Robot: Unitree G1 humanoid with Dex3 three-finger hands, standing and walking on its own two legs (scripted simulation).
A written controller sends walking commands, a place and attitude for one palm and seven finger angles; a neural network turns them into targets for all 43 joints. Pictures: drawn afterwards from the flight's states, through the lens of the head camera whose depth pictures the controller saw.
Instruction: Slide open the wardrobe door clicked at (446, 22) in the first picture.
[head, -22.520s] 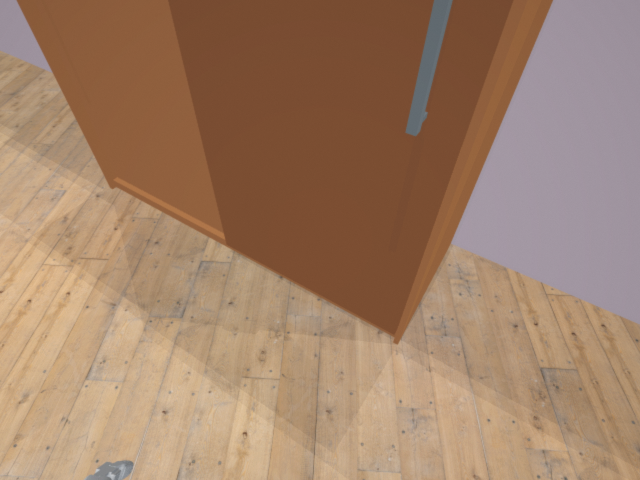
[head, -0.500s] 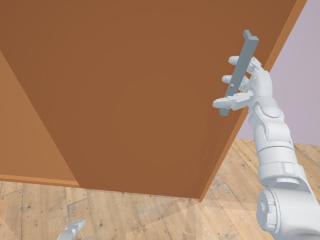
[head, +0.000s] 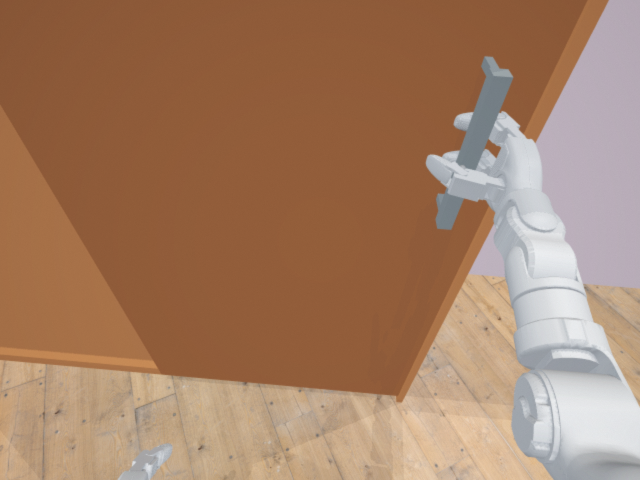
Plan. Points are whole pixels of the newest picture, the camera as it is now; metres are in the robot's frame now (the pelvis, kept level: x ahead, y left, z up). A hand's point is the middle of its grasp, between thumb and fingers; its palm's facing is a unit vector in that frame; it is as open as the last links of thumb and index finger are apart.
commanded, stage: grip the handle and tug to test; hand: right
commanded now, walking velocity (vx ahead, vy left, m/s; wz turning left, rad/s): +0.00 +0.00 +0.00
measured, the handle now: (464, 151) +0.50 -0.14 +0.19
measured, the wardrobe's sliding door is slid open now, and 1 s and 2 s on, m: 0.00 0.00 0.01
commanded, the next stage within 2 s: tug the door sideways, standing still in 0.92 s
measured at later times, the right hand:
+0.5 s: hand (458, 167) +0.45 -0.12 +0.20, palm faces -0.01 +1.00 +0.01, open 5.6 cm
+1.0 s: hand (457, 168) +0.45 -0.12 +0.20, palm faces -0.02 +1.00 +0.02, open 5.7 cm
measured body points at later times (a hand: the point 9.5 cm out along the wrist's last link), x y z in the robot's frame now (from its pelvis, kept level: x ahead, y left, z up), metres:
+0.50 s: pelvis +0.00 +0.01 +0.00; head +0.00 +0.01 +0.45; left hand +0.10 +0.26 -0.11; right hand +0.44 -0.17 +0.20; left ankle -0.01 +0.11 -0.74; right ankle +0.00 -0.11 -0.74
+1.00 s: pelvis +0.02 +0.01 +0.00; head +0.01 +0.02 +0.45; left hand +0.13 +0.26 -0.10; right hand +0.44 -0.17 +0.20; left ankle -0.01 +0.11 -0.74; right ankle +0.00 -0.11 -0.74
